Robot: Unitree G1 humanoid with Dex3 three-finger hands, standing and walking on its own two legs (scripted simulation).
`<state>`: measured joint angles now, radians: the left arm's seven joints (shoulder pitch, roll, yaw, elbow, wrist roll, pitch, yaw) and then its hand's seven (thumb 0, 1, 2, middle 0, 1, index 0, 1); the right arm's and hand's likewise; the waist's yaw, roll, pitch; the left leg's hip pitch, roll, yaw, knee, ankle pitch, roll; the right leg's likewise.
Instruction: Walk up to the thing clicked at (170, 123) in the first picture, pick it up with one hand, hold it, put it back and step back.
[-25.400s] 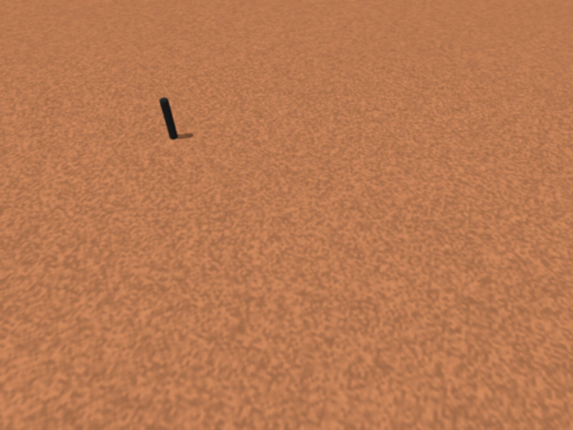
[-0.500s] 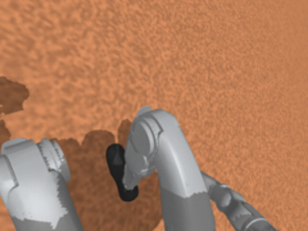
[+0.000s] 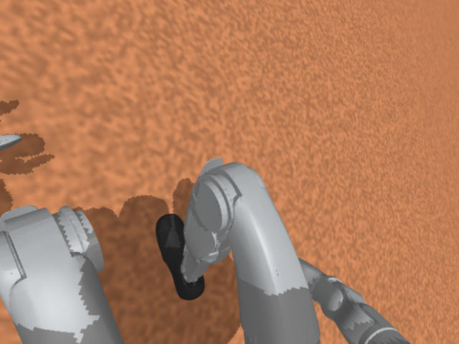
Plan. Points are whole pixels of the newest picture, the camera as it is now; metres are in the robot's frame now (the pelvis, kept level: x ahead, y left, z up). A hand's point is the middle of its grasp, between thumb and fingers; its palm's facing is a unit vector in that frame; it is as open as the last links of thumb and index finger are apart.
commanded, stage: withdraw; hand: left
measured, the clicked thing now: out of the picture +0.46 +0.24 -0.18
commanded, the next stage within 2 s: rise in 0.32 s
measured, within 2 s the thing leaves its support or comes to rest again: neither
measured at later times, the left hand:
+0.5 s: hand out of the picture +0.49 +0.31 -0.06, palm faces +0.16 -0.98 -0.14, open 17.0 cm
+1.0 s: hand out of the picture +0.37 +0.36 +0.06, palm faces +0.21 -0.85 -0.49, open 17.4 cm
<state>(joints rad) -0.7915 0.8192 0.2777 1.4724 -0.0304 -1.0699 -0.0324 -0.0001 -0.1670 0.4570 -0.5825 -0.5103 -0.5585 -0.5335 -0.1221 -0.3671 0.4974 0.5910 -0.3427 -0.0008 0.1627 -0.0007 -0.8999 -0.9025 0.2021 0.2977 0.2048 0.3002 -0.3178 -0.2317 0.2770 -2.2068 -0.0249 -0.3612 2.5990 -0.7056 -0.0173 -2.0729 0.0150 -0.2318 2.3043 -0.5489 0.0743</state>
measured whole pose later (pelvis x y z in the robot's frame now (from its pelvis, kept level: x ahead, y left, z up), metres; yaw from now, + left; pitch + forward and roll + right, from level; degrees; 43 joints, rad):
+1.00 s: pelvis +0.03 -0.01 +0.14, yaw +10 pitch +34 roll -6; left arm -0.42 0.58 0.30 0.68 0.12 -0.11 -0.03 -0.01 -0.53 0.06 -0.06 -0.06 -0.06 -0.06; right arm 0.16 -0.27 0.03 0.55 0.02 0.20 0.02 0.01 -0.91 -0.91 0.20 0.30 0.21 0.30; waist -0.10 0.03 -0.15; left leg -1.97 0.03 -0.07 2.06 -0.69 0.01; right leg -1.95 -0.03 -0.02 1.96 -0.60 0.05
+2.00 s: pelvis +0.11 -0.01 +0.42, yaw +14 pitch +8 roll -2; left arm 0.47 0.21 -0.02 0.01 -0.02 0.27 0.14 -0.01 -0.58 0.03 -0.05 -0.05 -0.05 -0.05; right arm 0.26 -0.21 0.03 0.47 0.03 -0.10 -0.19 0.01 -0.90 -0.91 0.20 0.30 0.20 0.30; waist -0.02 0.04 -0.12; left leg -0.63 0.04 -0.03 0.97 -0.49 -0.02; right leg -0.63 -0.02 -0.05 0.93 -0.44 0.01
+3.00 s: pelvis +0.11 +0.00 +0.42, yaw +14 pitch +7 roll -2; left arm 0.45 0.20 -0.01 0.01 -0.02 0.28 0.13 -0.01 -0.59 0.02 -0.05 -0.05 -0.05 -0.05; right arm 0.27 -0.20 0.03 0.51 0.02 -0.12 -0.19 0.01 -0.90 -0.91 0.20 0.30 0.20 0.30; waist -0.02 0.04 -0.11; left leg -0.59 0.04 -0.04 0.95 -0.49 -0.02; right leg -0.58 -0.02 -0.05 0.90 -0.43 0.02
